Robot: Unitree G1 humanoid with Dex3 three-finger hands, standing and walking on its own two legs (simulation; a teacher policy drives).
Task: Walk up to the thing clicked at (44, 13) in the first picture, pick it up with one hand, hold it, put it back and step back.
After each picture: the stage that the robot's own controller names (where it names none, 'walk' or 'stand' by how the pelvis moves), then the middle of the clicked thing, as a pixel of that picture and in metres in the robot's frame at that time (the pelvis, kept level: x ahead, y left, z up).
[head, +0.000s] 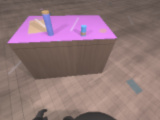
stand; (48, 24) +0.88 +0.49 +0.11
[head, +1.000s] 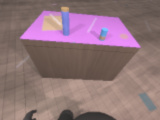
walk; (65, 22) +0.83 +0.26 +0.14
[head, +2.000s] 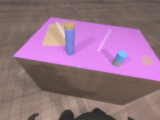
stand; (70, 41) +0.55 +0.18 +0.13
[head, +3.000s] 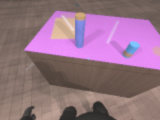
stand; (79, 32) +0.60 +0.11 +0.15
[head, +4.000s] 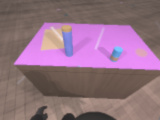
stand; (68, 42) +0.56 +0.19 +0.13
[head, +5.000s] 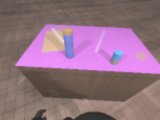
stand; (68, 45) +0.55 +0.19 +0.11
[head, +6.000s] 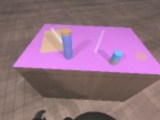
stand; (67, 45) +0.54 +0.20 +0.11
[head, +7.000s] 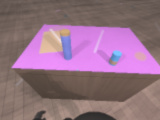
stand; (66, 46) +0.53 +0.20 +0.11
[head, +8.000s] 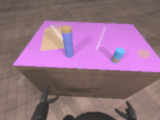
rise first; (68, 43) +0.54 +0.20 +0.12
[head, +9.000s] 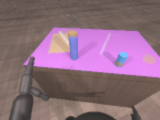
go down; (73, 46) +0.55 +0.19 +0.12
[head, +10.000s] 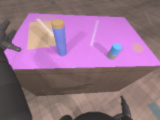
go down; (60, 40) +0.53 +0.17 +0.13
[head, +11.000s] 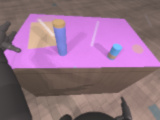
approach; (61, 40) +0.53 +0.18 +0.14
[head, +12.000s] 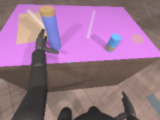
close in; (52, 32) +0.54 +0.20 +0.17
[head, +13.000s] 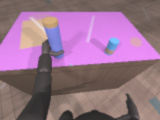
lift; (55, 41) +0.48 +0.18 +0.17
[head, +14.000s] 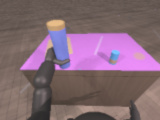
lift; (61, 48) +0.33 +0.16 +0.29
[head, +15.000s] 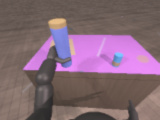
hold; (62, 47) +0.33 +0.16 +0.30
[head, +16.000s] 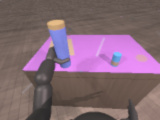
hold; (61, 47) +0.33 +0.16 +0.30
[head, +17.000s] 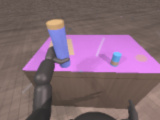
hold; (61, 47) +0.33 +0.17 +0.30
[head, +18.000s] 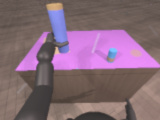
crouch; (60, 31) +0.43 +0.17 +0.33
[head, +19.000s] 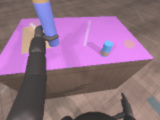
lower; (48, 25) +0.53 +0.19 +0.26
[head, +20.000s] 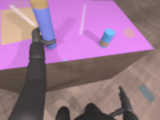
lower; (46, 28) +0.55 +0.18 +0.18
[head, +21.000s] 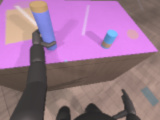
lower; (46, 30) +0.53 +0.19 +0.17
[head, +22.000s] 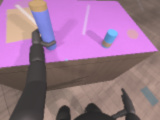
lower; (46, 30) +0.53 +0.20 +0.18
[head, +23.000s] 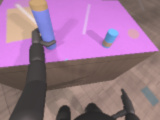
lower; (46, 29) +0.53 +0.20 +0.18
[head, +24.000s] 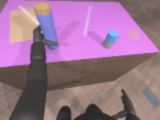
open; (49, 31) +0.53 +0.19 +0.17
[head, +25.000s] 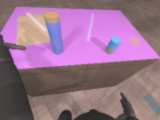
sink last; (55, 37) +0.51 +0.18 +0.16
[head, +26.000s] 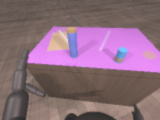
sink last; (73, 44) +0.55 +0.19 +0.15
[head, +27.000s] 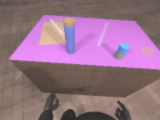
stand; (70, 38) +0.54 +0.17 +0.16
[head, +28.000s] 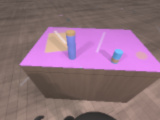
stand; (71, 46) +0.56 +0.17 +0.12
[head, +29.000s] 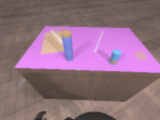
stand; (68, 47) +0.53 +0.19 +0.11
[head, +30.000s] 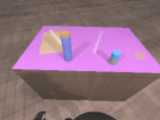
stand; (67, 48) +0.52 +0.20 +0.11
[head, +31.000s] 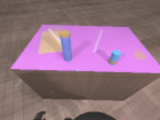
stand; (66, 47) +0.52 +0.20 +0.11
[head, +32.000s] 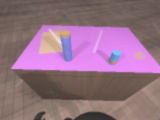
stand; (66, 47) +0.52 +0.19 +0.11
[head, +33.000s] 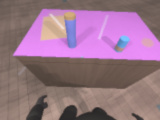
walk; (71, 32) +0.58 +0.16 +0.14
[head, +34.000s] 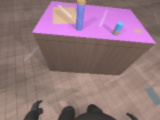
walk; (80, 16) +0.85 +0.15 +0.13
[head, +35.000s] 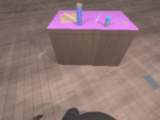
stand; (79, 15) +1.18 +0.23 +0.13
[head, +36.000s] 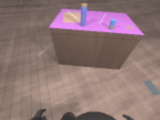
stand; (83, 15) +1.14 +0.15 +0.12
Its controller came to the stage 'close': yes
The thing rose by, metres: 0.21
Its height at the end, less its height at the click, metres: +0.00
